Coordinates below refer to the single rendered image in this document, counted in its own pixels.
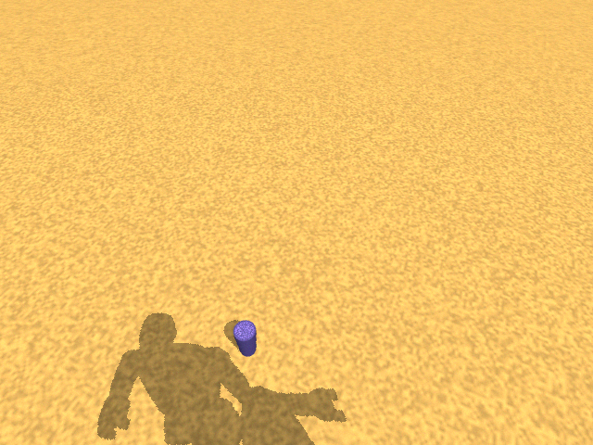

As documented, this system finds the cup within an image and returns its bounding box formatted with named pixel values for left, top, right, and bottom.
left=233, top=320, right=257, bottom=357

